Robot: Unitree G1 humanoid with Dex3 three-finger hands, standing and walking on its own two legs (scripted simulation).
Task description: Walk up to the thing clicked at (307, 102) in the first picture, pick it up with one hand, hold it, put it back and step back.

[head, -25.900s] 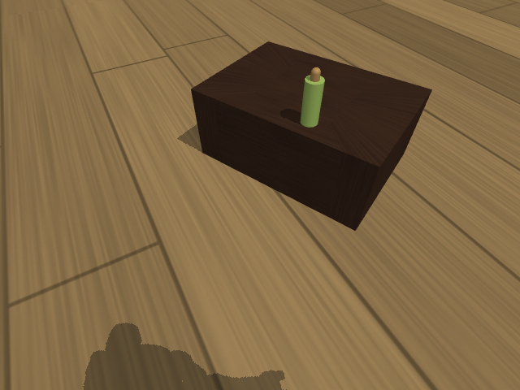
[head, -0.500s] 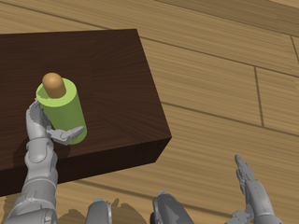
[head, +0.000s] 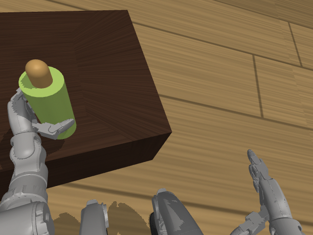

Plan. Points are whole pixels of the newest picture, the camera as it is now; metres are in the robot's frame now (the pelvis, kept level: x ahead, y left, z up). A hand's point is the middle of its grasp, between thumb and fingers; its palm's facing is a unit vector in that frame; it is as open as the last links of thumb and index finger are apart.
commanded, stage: lower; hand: left
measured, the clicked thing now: (51, 102) +0.46 +0.17 +0.01
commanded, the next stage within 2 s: loosen in 1.14 s
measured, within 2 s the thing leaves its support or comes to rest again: rests again in 1.70 s
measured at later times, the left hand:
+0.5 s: hand (57, 116) +0.47 +0.18 -0.08, palm faces +0.15 -0.99 -0.04, open 11.1 cm
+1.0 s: hand (62, 120) +0.48 +0.18 -0.11, palm faces +0.13 -0.99 -0.05, open 11.1 cm
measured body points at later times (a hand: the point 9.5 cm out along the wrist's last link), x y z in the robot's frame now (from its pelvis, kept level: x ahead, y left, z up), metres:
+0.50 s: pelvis +0.00 +0.00 -0.03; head +0.17 +0.07 +0.38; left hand +0.46 +0.23 -0.07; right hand +0.17 -0.27 +0.03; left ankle +0.05 +0.13 -0.59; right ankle +0.03 -0.14 -0.59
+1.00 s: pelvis -0.01 +0.01 -0.05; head +0.17 +0.07 +0.35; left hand +0.47 +0.23 -0.11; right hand +0.16 -0.26 +0.03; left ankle +0.05 +0.13 -0.59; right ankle +0.03 -0.14 -0.59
